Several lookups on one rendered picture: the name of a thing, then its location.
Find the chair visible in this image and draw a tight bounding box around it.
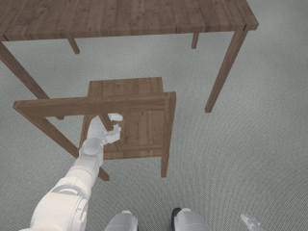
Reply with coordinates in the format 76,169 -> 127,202
13,77 -> 177,181

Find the robot right hand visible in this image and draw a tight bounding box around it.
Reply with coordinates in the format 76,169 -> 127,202
241,213 -> 266,231

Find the left robot thigh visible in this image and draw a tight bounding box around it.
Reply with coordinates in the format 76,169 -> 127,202
104,213 -> 138,231

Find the robot left forearm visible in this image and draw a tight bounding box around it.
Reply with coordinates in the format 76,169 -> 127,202
30,138 -> 104,229

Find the table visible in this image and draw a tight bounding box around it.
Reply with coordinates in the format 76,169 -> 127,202
0,0 -> 259,120

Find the left robot upper arm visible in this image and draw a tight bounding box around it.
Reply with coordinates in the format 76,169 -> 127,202
18,192 -> 89,231

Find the robot left hand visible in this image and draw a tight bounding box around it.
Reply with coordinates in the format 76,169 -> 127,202
87,113 -> 123,145

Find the robot right shin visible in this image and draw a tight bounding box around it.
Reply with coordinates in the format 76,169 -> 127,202
178,208 -> 191,215

